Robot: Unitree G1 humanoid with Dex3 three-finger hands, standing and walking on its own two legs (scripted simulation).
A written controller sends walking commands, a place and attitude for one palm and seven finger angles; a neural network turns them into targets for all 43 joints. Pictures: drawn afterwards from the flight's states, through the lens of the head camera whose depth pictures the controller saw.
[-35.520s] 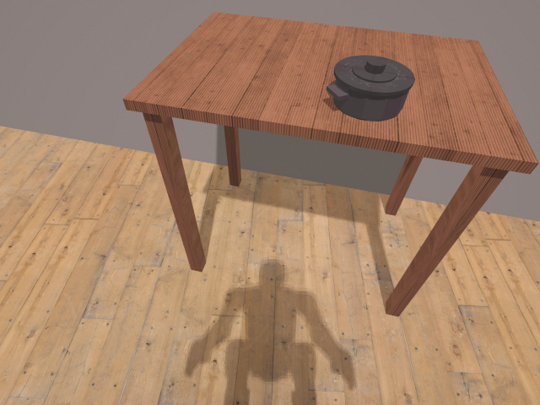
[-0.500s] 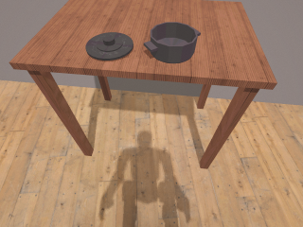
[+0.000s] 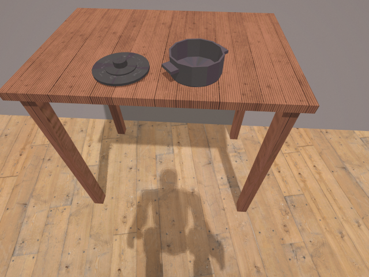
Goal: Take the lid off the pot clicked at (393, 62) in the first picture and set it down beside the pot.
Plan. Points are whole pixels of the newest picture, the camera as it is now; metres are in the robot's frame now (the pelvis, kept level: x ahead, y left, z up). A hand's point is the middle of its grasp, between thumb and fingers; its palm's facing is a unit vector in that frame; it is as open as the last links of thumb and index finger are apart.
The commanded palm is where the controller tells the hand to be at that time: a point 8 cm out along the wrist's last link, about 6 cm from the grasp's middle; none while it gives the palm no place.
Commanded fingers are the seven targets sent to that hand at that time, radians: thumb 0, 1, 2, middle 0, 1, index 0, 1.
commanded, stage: let the arm hang, fingers relaxed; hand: left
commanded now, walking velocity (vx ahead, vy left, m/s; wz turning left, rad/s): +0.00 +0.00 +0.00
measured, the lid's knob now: (119, 61) +0.70 +0.23 +0.09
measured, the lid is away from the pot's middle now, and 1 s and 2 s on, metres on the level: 0.24 0.24 0.24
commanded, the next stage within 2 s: look to check the result in 1.10 s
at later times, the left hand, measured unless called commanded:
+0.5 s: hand out of the picture +0.01 +0.18 -0.17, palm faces +0.01 -0.98 -0.21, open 7.3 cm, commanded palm none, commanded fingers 0.00 0.90 0.90 -0.20 -0.30 -0.20 -0.30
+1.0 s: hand out of the picture +0.02 +0.19 -0.17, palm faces +0.00 -0.98 -0.22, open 7.3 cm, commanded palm none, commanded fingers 0.00 0.90 0.90 -0.20 -0.30 -0.20 -0.30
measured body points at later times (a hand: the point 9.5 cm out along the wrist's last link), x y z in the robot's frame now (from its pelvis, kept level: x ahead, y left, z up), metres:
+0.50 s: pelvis +0.00 +0.01 +0.00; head +0.03 +0.01 +0.45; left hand +0.01 +0.24 -0.16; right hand -0.02 -0.21 -0.16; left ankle -0.04 +0.13 -0.74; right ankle -0.01 -0.11 -0.74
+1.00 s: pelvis +0.00 +0.01 +0.00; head +0.03 +0.00 +0.45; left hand +0.02 +0.24 -0.16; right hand -0.02 -0.21 -0.16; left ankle -0.04 +0.13 -0.74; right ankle -0.01 -0.11 -0.74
